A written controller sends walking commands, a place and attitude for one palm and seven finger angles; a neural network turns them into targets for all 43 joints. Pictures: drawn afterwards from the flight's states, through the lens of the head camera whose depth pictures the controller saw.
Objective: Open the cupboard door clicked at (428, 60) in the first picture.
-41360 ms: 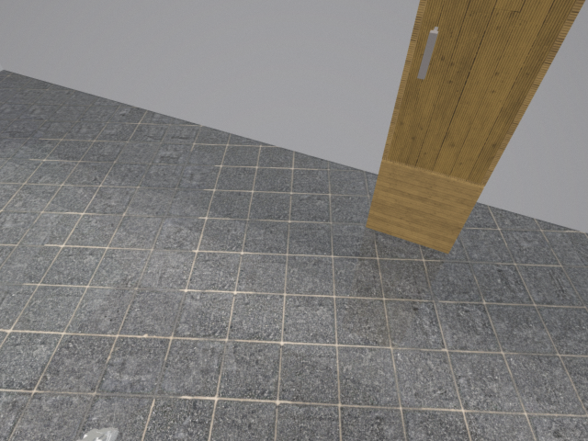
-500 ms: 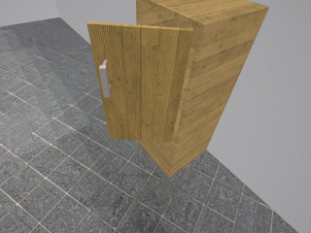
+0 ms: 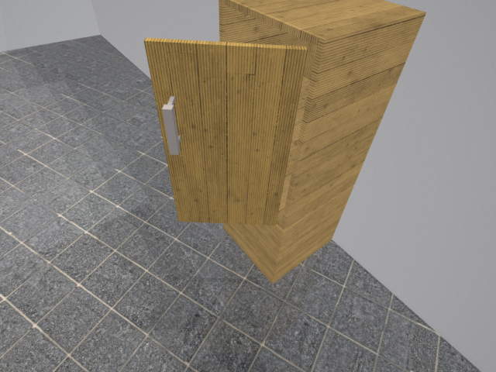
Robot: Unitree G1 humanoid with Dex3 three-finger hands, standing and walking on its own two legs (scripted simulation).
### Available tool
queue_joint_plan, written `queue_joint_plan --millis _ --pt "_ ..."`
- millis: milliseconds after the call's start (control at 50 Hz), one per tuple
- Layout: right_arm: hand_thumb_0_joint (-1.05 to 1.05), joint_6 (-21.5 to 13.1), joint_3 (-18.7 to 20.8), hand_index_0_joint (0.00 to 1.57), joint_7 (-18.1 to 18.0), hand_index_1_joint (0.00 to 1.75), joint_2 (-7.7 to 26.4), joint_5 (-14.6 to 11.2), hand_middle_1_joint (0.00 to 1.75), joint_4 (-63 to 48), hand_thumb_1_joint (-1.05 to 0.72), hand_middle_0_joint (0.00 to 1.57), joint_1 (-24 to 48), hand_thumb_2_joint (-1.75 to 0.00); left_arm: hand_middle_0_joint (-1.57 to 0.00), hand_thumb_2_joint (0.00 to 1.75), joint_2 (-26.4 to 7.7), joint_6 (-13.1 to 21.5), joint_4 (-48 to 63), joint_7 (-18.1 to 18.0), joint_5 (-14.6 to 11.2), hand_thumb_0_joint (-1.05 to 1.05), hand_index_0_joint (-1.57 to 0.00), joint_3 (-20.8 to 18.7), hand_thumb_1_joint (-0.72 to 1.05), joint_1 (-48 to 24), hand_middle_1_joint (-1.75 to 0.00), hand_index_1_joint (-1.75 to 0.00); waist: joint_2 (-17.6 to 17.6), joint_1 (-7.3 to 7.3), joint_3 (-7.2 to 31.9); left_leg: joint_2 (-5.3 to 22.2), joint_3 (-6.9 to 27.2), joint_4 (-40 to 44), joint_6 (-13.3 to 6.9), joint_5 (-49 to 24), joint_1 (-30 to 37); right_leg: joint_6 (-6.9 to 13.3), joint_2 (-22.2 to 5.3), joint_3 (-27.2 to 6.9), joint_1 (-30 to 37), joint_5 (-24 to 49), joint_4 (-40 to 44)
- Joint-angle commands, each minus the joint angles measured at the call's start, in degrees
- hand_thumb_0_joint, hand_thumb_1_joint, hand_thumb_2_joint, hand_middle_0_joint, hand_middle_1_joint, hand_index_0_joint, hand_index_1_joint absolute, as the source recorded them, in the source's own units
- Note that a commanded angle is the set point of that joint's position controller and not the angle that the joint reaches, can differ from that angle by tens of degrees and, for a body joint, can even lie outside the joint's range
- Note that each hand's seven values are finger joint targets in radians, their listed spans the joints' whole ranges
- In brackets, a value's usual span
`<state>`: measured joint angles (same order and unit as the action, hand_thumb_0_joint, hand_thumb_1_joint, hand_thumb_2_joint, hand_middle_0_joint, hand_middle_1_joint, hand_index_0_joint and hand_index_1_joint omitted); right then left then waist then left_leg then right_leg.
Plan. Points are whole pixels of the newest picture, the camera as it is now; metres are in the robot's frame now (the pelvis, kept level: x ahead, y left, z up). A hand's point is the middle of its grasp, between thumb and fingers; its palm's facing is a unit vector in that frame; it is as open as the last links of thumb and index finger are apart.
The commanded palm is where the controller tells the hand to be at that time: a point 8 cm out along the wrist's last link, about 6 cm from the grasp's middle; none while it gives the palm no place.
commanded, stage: look again from close up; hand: left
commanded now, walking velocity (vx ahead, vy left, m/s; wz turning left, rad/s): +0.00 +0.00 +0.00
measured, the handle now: (173, 125) +0.63 +0.23 +0.06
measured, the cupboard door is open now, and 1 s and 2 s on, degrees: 51 51 51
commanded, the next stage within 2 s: shuffle to correct the standing spot in 0.18 s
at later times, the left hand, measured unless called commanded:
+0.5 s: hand out of the picture -0.08 +0.15 -0.19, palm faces +0.11 -0.99 -0.13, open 7.4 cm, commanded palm none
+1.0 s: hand out of the picture +0.11 +0.16 -0.17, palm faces +0.07 -0.98 -0.19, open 7.1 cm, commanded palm none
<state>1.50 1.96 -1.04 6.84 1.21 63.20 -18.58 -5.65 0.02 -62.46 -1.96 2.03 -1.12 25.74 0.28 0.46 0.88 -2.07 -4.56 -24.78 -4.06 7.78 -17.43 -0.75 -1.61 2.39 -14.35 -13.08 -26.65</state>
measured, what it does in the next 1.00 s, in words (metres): steps on the spot: left foot, then right foot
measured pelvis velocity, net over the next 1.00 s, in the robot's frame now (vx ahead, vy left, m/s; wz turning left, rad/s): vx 0.04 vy -0.01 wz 0.00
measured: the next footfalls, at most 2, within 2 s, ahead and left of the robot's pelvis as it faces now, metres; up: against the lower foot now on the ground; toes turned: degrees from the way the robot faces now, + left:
left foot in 0.50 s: +0.01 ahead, +0.09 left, +0.00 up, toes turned +4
right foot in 0.90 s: +0.05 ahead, -0.15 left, +0.00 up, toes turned -6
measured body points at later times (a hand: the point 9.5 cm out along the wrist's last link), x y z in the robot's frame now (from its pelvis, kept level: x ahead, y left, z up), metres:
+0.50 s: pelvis -0.02 +0.01 -0.01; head -0.05 +0.02 +0.44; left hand -0.08 +0.21 -0.18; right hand -0.02 -0.23 -0.16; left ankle -0.03 +0.09 -0.74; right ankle +0.05 -0.14 -0.74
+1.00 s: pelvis +0.04 -0.01 +0.00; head +0.06 -0.01 +0.45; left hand +0.10 +0.22 -0.15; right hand -0.04 -0.22 -0.16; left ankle +0.00 +0.09 -0.70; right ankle +0.01 -0.14 -0.74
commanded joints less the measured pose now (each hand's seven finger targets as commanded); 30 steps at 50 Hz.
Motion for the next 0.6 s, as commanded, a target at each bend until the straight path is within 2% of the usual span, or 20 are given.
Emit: queue_joint_plan --millis 0,100,180,220,240,280,320,340,360,380,400,420,440,460,480,500,520,540,560,580 --pt "0.00 -1.0 0.9 0.20 -0.3 0.30 5.3 -0.2 0.30 -1.9 -0.90 0.20 -2.3 -0.90 -0.20 0.90 -4.0 0.1 0.4 -0.4 -0.1 0.00 -0.20 -0.8 0.90 6.9 -0.30 -0.30 -0.5 0.14 -7.7 6.5 9.8 9.9 2.4 21.3 -3.5 2.1 -2.6 -5.0 -4.8 -13.8 6.7" --pt "0.00 -0.8 1.1 0.20 -0.5 0.30 6.2 -0.1 0.30 -2.0 -0.90 0.20 -1.6 -0.90 -0.20 0.90 -3.5 -0.4 0.2 -0.3 0.1 0.00 -0.20 -1.0 0.90 7.8 -0.30 -0.30 -3.1 0.74 -7.0 7.6 11.1 13.2 2.4 25.3 -5.7 1.7 -0.7 -2.8 -1.9 -11.5 2.8" --pt "0.00 -0.5 1.6 0.20 -0.5 0.30 7.9 -0.1 0.30 -2.6 -0.90 0.20 1.7 -0.90 -0.20 0.90 -2.8 -1.0 -0.8 -0.3 0.3 0.00 -0.20 -1.5 0.90 11.3 -0.30 -0.30 -4.4 2.66 -6.4 9.6 11.9 16.7 1.6 29.0 -11.7 1.6 0.7 -0.3 4.9 -8.2 -4.4" --pt "0.00 -0.5 1.8 0.20 -0.4 0.30 8.4 -0.2 0.30 -3.1 -0.90 0.20 3.3 -0.90 -0.20 0.90 -3.0 -0.9 -1.1 -0.2 0.3 0.00 -0.20 -1.7 0.90 12.9 -0.30 -0.30 -2.8 3.44 -5.8 9.3 11.1 15.6 1.3 28.5 -12.1 1.9 0.5 -0.8 6.1 -8.5 -4.1" --pt "0.00 -0.4 1.9 0.20 -0.3 0.30 8.5 -0.2 0.30 -3.1 -0.90 0.20 3.7 -0.90 -0.20 0.90 -3.4 -0.8 -0.9 -0.3 0.4 0.00 -0.20 -1.8 0.90 12.5 -0.30 -0.30 -1.5 3.21 -6.7 8.2 10.2 14.0 1.6 28.1 -11.8 2.1 0.0 -2.4 4.6 -10.2 -1.9" --pt "0.00 0.1 1.8 0.20 -0.1 0.30 6.9 -0.3 0.30 -3.2 -0.90 0.20 2.4 -0.90 -0.20 0.90 -5.0 -0.4 -0.1 -0.3 0.4 0.00 -0.20 -1.8 0.90 9.8 -0.30 -0.30 5.9 1.42 -8.1 3.7 7.3 6.0 3.0 24.6 -5.5 3.6 -3.7 -9.6 -5.6 -22.0 9.4" --pt "0.00 1.6 1.8 0.20 -0.1 0.30 3.0 -0.2 0.30 -2.0 -0.90 0.20 -2.9 -0.90 -0.20 0.90 -7.2 -0.6 1.6 -0.8 -0.1 0.00 -0.20 -2.2 0.90 1.9 -0.30 -0.30 16.2 -2.75 -8.1 -0.5 1.1 -20.4 4.7 11.9 8.7 6.5 -12.5 -19.1 -24.8 -37.8 24.2" --pt "0.00 1.8 2.3 0.20 -0.1 0.30 2.9 0.0 0.30 -1.1 -0.90 0.20 -6.6 -0.90 -0.20 0.90 -8.1 -0.7 3.8 -1.2 -0.2 0.00 -0.20 -2.6 0.90 -5.6 -0.30 -0.30 15.4 -5.65 -6.1 0.1 2.5 -30.8 4.3 10.7 11.5 7.2 -15.1 -20.2 -29.0 -34.7 26.1" --pt "0.00 1.1 2.3 0.20 0.1 0.30 2.7 -0.2 0.30 -0.4 -0.90 0.20 -9.3 -0.90 -0.20 0.90 -8.2 -0.2 5.5 -1.3 -0.1 0.00 -0.20 -2.6 0.90 -11.2 -0.30 -0.30 12.7 -7.43 -5.6 1.7 3.4 -34.8 3.8 12.2 11.3 6.4 -14.1 -16.2 -29.3 -26.7 23.6" --pt "0.00 0.1 1.8 0.20 0.3 0.30 1.6 -0.2 0.30 -0.5 -0.90 0.20 -11.3 -0.90 -0.20 0.90 -8.1 0.2 6.2 -1.2 0.2 0.00 -0.20 -2.6 0.90 -12.6 -0.30 -0.30 9.6 -7.68 -5.4 2.8 2.9 -30.0 3.5 14.6 8.7 5.7 -12.1 -12.0 -23.6 -19.9 19.6" --pt "0.00 -0.8 1.1 0.20 0.2 0.30 0.8 -0.3 0.30 -0.9 -0.90 0.20 -10.7 -0.90 -0.20 0.90 -8.2 0.3 5.3 -0.9 0.2 0.00 -0.20 -2.7 0.90 -9.5 -0.30 -0.30 6.6 -5.73 -6.4 3.3 1.6 -20.1 3.2 16.5 7.1 5.7 -11.1 -10.8 -18.6 -18.8 16.3" --pt "0.00 -1.4 0.5 0.20 0.1 0.30 -0.1 -0.4 0.30 -1.0 -0.90 0.20 -10.0 -0.90 -0.20 0.90 -8.3 0.0 4.3 -0.5 0.0 0.00 -0.20 -2.8 0.90 -6.2 -0.30 -0.30 4.2 -3.88 -8.1 2.7 -0.4 -8.9 3.3 16.3 6.7 5.6 -9.6 -10.5 -16.0 -22.0 12.7" --pt "0.00 -1.7 0.1 0.20 -0.2 0.30 0.4 -0.2 0.30 -1.1 -0.90 0.20 -10.4 -0.90 -0.20 0.90 -8.2 -0.5 3.5 -0.2 -0.3 0.00 -0.20 -2.9 0.90 -3.4 -0.30 -0.30 0.6 -2.52 -9.4 1.9 -0.9 -0.9 3.3 16.9 8.3 5.4 -7.6 -10.2 -17.0 -25.6 8.2" --pt "0.00 -2.1 0.2 0.20 -0.7 0.30 2.3 0.1 0.30 -1.4 -0.90 0.20 -11.1 -0.90 -0.20 0.90 -6.9 -0.9 3.6 0.3 -0.6 0.00 -0.20 -2.9 0.90 -2.2 -0.30 -0.30 -5.5 -2.19 -10.7 5.1 6.7 6.2 1.8 24.9 7.2 4.0 -3.6 -8.0 -18.6 -24.8 1.2" --pt "0.00 -2.4 1.0 0.20 -1.2 0.30 6.9 0.8 0.30 -2.4 -0.90 0.20 -11.4 -0.90 -0.20 0.90 -4.3 -0.8 4.9 0.9 -1.0 0.00 -0.20 -2.8 0.90 -2.3 -0.30 -0.30 -14.6 -2.03 -12.5 15.4 20.7 15.8 -2.7 37.4 3.4 1.4 1.5 -1.3 -21.0 -19.1 -11.1" --pt "0.00 -2.5 1.9 0.20 -1.6 0.30 10.7 0.8 0.30 -3.8 -0.90 0.20 -8.2 -0.90 -0.20 0.90 -3.8 -1.0 6.6 1.5 -0.8 0.00 -0.20 -3.3 0.90 -4.9 -0.30 -0.30 -17.4 -1.57 -13.4 23.1 29.5 23.2 -7.4 44.6 -6.1 0.5 0.9 1.2 -18.0 -11.0 -25.3" --pt "0.00 -2.9 1.7 0.20 -1.4 0.30 10.6 0.6 0.30 -4.1 -0.90 0.20 -5.2 -0.90 -0.20 0.90 -4.6 -1.4 7.2 1.3 0.0 0.00 -0.20 -3.3 0.90 -6.7 -0.30 -0.30 -15.7 -0.40 -13.4 23.5 33.3 24.5 -8.2 43.7 -8.8 1.0 -1.4 -3.2 -19.6 -9.4 -34.4" --pt "0.00 -3.5 1.1 0.20 -1.3 0.30 8.2 0.3 0.30 -4.5 -0.90 0.20 -3.4 -0.90 -0.20 0.90 -5.6 -0.9 6.7 1.6 0.4 0.00 -0.20 -3.6 0.90 -6.3 -0.30 -0.30 -7.8 0.68 -13.9 21.3 29.5 23.3 -6.9 38.4 -8.9 1.0 -2.4 -4.1 -20.1 -6.2 -37.0" --pt "0.00 -4.0 0.9 0.20 -1.2 0.30 7.9 0.4 0.30 -4.5 -0.90 0.20 -2.7 -0.90 -0.20 0.90 -4.6 -0.3 6.1 1.9 0.4 0.00 -0.20 -3.4 0.90 -4.7 -0.30 -0.30 -3.2 1.37 -12.0 19.1 24.7 21.3 -6.2 31.3 -5.7 0.7 -2.8 -3.3 -19.8 -4.3 -36.2" --pt "0.00 -4.4 0.9 0.20 -1.2 0.30 8.0 0.3 0.30 -4.2 -0.90 0.20 -3.3 -0.90 -0.20 0.90 -3.7 -0.1 5.9 2.2 0.2 0.00 -0.20 -3.0 0.90 -4.6 -0.30 -0.30 -2.7 1.01 -10.1 17.3 20.7 19.7 -5.8 26.0 -2.4 0.3 -3.0 -2.1 -18.9 -3.2 -33.5"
